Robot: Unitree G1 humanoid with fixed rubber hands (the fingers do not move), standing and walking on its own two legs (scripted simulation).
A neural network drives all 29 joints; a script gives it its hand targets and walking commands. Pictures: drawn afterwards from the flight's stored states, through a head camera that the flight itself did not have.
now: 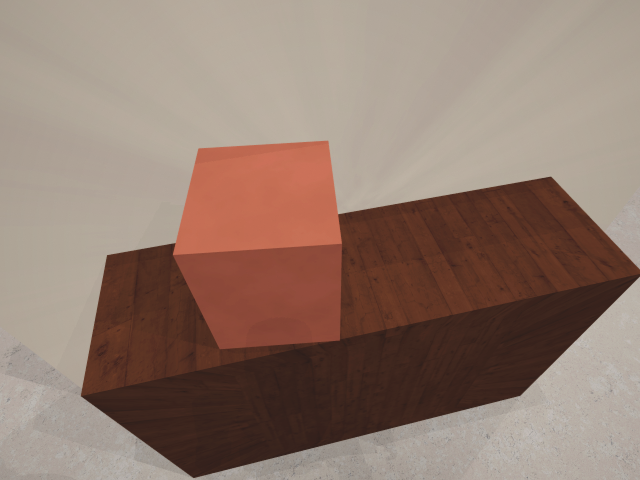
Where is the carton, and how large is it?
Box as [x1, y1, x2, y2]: [173, 141, 341, 348]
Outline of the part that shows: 327,141 198,148 173,255 219,348 339,340 341,240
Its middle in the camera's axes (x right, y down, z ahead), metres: -0.08 +0.02 +0.62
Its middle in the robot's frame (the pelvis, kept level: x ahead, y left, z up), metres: +0.46 +0.09 -0.01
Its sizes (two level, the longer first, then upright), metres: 0.210 0.200 0.250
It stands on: a pedestal, 0.64 m high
